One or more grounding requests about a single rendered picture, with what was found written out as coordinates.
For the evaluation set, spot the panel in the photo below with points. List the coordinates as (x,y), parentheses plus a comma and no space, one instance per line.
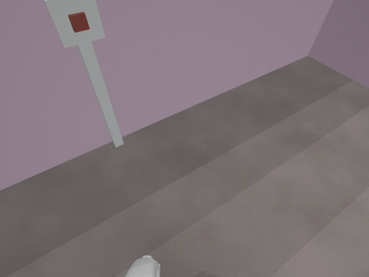
(59,11)

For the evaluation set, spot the robot left thigh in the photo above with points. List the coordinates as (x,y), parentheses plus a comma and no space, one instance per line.
(144,267)

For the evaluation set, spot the button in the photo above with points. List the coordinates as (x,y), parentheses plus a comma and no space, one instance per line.
(79,22)

